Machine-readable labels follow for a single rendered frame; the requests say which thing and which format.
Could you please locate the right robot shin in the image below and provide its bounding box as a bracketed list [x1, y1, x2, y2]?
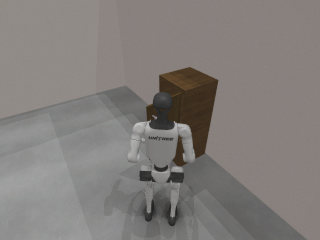
[170, 182, 180, 217]

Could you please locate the robot left hand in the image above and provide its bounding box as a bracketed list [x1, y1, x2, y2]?
[140, 133, 145, 144]

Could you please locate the robot left upper arm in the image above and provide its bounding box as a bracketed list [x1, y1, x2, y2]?
[128, 122, 147, 163]

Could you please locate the robot right forearm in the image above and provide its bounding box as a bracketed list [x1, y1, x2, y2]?
[189, 152, 196, 164]

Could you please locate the robot right upper arm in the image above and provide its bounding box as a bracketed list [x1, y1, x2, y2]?
[177, 123, 194, 163]

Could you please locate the cupboard door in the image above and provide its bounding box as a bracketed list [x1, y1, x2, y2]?
[146, 92, 182, 160]

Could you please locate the robot right thigh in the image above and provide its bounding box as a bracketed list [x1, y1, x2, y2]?
[170, 166, 184, 189]

